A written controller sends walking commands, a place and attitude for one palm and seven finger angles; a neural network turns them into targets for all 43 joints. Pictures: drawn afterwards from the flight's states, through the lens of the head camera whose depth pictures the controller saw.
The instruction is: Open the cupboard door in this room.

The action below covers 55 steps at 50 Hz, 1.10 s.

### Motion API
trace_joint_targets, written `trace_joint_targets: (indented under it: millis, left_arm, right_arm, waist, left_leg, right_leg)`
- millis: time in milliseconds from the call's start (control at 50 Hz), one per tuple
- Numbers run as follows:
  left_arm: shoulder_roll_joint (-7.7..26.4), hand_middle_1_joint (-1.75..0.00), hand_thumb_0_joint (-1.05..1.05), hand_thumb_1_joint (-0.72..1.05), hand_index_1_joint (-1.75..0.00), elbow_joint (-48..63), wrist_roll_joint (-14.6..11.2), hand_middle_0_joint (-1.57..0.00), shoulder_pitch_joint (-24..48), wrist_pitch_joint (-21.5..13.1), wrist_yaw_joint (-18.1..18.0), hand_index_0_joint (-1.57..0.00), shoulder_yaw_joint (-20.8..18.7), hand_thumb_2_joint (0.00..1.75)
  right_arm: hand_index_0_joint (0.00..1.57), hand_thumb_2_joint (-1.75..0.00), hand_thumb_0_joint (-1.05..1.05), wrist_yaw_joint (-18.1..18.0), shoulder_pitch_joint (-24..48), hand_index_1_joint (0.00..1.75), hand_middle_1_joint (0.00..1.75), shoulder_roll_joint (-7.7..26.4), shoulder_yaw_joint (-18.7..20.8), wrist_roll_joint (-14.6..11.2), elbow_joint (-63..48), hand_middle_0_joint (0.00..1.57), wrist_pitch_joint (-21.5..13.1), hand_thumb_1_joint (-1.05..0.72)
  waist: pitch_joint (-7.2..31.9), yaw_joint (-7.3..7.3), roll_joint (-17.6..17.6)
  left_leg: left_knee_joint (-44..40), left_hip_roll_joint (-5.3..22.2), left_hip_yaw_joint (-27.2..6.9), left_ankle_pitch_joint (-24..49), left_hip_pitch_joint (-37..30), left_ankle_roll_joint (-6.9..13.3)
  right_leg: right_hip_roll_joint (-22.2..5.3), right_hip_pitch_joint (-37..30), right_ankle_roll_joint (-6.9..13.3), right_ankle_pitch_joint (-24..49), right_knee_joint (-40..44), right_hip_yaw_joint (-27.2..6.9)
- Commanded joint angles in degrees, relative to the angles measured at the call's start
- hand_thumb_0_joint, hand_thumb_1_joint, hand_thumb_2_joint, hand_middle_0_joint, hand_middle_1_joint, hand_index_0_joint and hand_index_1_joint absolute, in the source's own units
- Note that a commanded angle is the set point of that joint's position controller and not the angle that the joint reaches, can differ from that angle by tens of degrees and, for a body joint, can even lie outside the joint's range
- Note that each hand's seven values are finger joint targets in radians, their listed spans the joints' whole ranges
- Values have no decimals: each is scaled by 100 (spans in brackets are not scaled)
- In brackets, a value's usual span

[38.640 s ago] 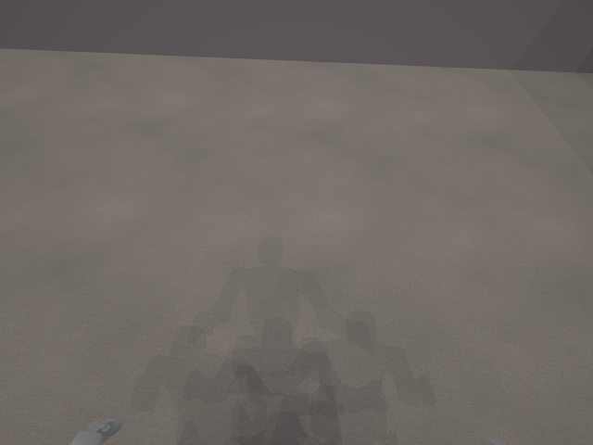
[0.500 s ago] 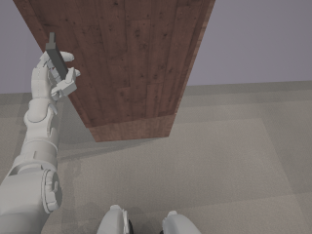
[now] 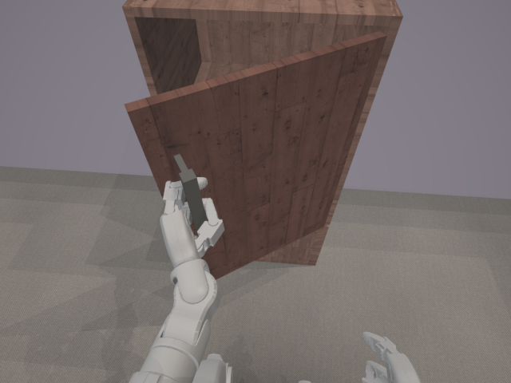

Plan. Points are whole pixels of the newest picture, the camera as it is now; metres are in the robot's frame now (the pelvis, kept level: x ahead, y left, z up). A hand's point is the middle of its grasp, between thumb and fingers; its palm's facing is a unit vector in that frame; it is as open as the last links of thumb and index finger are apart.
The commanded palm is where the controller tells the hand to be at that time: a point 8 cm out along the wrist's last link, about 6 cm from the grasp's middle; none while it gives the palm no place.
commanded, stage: pull the door open along its arc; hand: left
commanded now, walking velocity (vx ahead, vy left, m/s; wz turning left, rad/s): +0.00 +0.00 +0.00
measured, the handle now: (191, 197) +0.39 +0.13 +0.06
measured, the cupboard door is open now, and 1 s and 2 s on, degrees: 33 41 44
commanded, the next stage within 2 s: open thumb and fingers to let go in 0.14 s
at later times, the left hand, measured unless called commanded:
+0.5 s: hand (237, 242) +0.32 +0.05 +0.06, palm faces +0.36 -0.93 +0.00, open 7.2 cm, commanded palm +0.27 +0.10 +0.05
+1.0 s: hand (233, 252) +0.30 +0.05 +0.05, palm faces +0.31 -0.95 +0.00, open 14.8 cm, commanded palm +0.26 +0.09 +0.05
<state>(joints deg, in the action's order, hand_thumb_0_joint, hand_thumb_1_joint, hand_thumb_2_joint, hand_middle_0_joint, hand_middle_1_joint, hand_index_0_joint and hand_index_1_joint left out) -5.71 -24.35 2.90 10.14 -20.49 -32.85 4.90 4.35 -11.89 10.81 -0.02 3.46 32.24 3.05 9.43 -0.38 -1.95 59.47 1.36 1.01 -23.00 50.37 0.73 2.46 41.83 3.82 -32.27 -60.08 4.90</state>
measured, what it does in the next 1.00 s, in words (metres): stands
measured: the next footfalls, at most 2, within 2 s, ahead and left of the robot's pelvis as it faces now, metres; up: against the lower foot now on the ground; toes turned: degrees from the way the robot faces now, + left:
none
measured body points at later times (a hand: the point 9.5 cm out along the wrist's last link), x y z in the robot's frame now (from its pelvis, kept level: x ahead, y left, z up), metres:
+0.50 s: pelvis +0.00 -0.03 +0.00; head +0.04 -0.05 +0.45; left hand +0.29 +0.10 +0.06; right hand +0.17 -0.25 -0.11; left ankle +0.06 +0.11 -0.67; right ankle -0.03 -0.08 -0.67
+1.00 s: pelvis +0.02 -0.01 +0.00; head +0.06 -0.03 +0.45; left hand +0.28 +0.10 +0.05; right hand +0.19 -0.23 -0.10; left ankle +0.06 +0.11 -0.67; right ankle -0.03 -0.08 -0.67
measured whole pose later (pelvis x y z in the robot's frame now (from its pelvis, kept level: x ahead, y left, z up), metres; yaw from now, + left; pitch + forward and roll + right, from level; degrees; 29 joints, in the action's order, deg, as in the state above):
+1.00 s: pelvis +0.02 -0.01 +0.00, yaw +1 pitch +14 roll +1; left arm -5.3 -10.2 4.5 -7.4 -18.0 -30.1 13.8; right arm 1.1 -11.7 10.8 -0.6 3.5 30.8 0.7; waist 9.9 -0.5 -2.0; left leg 58.4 0.6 0.4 -24.0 48.1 -0.4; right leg 2.0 39.6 4.8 -34.0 -59.7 5.3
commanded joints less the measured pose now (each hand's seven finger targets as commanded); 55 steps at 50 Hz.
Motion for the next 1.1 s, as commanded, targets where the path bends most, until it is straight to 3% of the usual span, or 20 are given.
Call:
trace_joint_targets:
  millis: [0, 40, 160, 220, 240, 300, 380, 460, 540, 620, 660, 740, 800, 920, 1020, 1080]
  left_arm:
    - [-473, -135, 0, 90, -135, 1487, 358, -40, 1142, -271, 69, -40, 789, 90]
    - [-591, -135, 0, 90, -135, 1593, 415, -40, 822, -234, 118, -40, 984, 90]
    - [-448, -135, 0, 90, -135, 2016, 334, -40, -271, -130, 173, -40, 922, 90]
    - [-210, -135, 0, 90, -135, 1917, 215, -40, 678, -139, 52, -40, 669, 90]
    - [-18, -134, 0, 83, -134, 1841, 205, -40, 766, -162, 21, -40, 472, 87]
    - [-9, -132, 0, 62, -132, 1746, 154, -38, 537, -242, 41, -38, 364, 78]
    - [-31, -129, 0, 34, -129, 1766, 116, -36, 254, -263, 139, -36, 335, 66]
    - [-92, -126, 0, 6, -126, 1855, 55, -34, -20, -232, 288, -34, 421, 54]
    - [-71, -123, 0, -22, -123, 1924, 40, -32, -181, -199, 365, -32, 439, 42]
    - [-108, -120, 0, -50, -120, 2093, 68, -30, -258, -210, 359, -30, 472, 30]
    - [-179, -120, 0, -50, -120, 2104, 115, -30, -569, -181, 367, -30, 537, 30]
    - [-327, -100, 0, -50, -100, 2249, 200, -27, -670, -120, 326, -27, 700, 30]
    - [-371, -85, 0, -50, -85, 2595, 236, -24, -618, -158, 280, -24, 813, 30]
    - [-478, -55, 0, -50, -55, 2806, 309, -19, -710, -185, 243, -19, 1012, 30]
    - [-490, -30, 0, -50, -30, 2771, 309, -15, -625, -86, 139, -15, 1011, 30]
    - [-523, -30, 0, -50, -30, 2681, 319, -15, -365, -10, 43, -15, 990, 30]
  right_arm:
    - [20, -90, 0, -94, 126, 30, 30, 608, 245, 8, -696, 20, -277, -90]
    - [20, -90, 0, -106, 185, 30, 30, 568, 218, -6, -724, 20, -336, -90]
    - [20, -90, 0, -197, 417, 30, 30, 483, 122, -19, -917, 20, -448, -90]
    - [20, -90, 0, -292, 503, 30, 30, 477, 67, -10, -765, 20, -467, -90]
    - [20, -90, 0, -339, 516, 30, 30, 461, 65, 3, -702, 20, -479, -90]
    - [20, -90, 0, -374, 607, 30, 30, 408, 66, 25, -651, 20, -483, -90]
    - [20, -90, 0, -334, 480, 30, 30, 442, 118, 27, -649, 20, -457, -90]
    - [20, -90, 0, -313, 361, 30, 30, 488, 158, 15, -691, 20, -415, -90]
    - [20, -90, 0, -319, 263, 30, 30, 534, 177, 2, -720, 20, -369, -90]
    - [20, -90, 0, -331, 232, 30, 30, 545, 195, 2, -742, 20, -340, -90]
    - [20, -90, 0, -328, 213, 30, 30, 536, 194, 2, -786, 20, -336, -90]
    - [20, -90, 0, -322, 154, 30, 30, 546, 184, 10, -870, 20, -355, -90]
    - [20, -90, 0, -324, 219, 30, 30, 526, 172, 1, -923, 20, -384, -90]
    - [20, -90, 0, -332, 255, 30, 30, 525, 147, 3, -942, 20, -483, -90]
    - [20, -90, 0, -332, 339, 30, 30, 511, 118, -7, -973, 20, -508, -90]
    - [20, -90, 0, -337, 402, 30, 30, 496, 108, 0, -945, 20, -522, -90]
  waist:
    - [1412, -298, 389]
    - [1290, -286, 481]
    - [1082, -102, 595]
    - [686, -304, 833]
    - [584, -296, 1027]
    - [812, -163, 866]
    - [1223, -72, 758]
    - [1343, -101, 890]
    - [1270, -121, 1041]
    - [1446, -108, 918]
    - [1426, -73, 905]
    - [1422, -94, 902]
    - [1549, -93, 670]
    - [1501, -170, 513]
    - [1339, -141, 464]
    - [1362, -147, 456]
  left_leg:
    - [-594, -120, -205, 880, -1780, 104]
    - [-616, -104, -225, 793, -1743, 103]
    - [-649, -173, -219, 577, -1548, 73]
    - [-489, -198, -283, 254, -1233, 61]
    - [-420, -199, -313, 161, -1104, 58]
    - [-388, -240, -321, 197, -953, 21]
    - [-419, -238, -297, 572, -1023, 20]
    - [-391, -239, -272, 832, -1040, 24]
    - [-401, -230, -276, 956, -1092, 32]
    - [-401, -242, -232, 1089, -1215, 29]
    - [-424, -235, -223, 1213, -1296, 32]
    - [-454, -212, -221, 1302, -1476, 52]
    - [-439, -207, -220, 1362, -1601, 51]
    - [-396, -165, -273, 1334, -1707, 60]
    - [-442, -148, -312, 1171, -1702, 47]
    - [-445, -138, -335, 1076, -1706, 50]
  right_leg:
    - [-111, -150, -266, 1907, 1259, -387]
    - [-139, -162, -259, 1784, 1330, -424]
    - [-310, -477, -317, 1721, 1569, -677]
    - [-473, -273, -430, 1290, 1821, -1008]
    - [-530, -285, -477, 1097, 1959, -1199]
    - [-657, -542, -493, 1279, 1966, -1427]
    - [-622, -811, -508, 2338, 1627, -1257]
    - [-646, -1033, -587, 3267, 1483, -1215]
    - [-630, -1065, -606, 3635, 1438, -1154]
    - [-609, -1065, -592, 3900, 1312, -1038]
    - [-562, -1045, -551, 4036, 1237, -910]
    - [-450, -857, -496, 3829, 1170, -694]
    - [-412, -788, -459, 3716, 1116, -645]
    - [-325, -490, -403, 3238, 1061, -514]
    - [-245, -295, -318, 2602, 1085, -420]
    - [-212, -189, -286, 2282, 1084, -380]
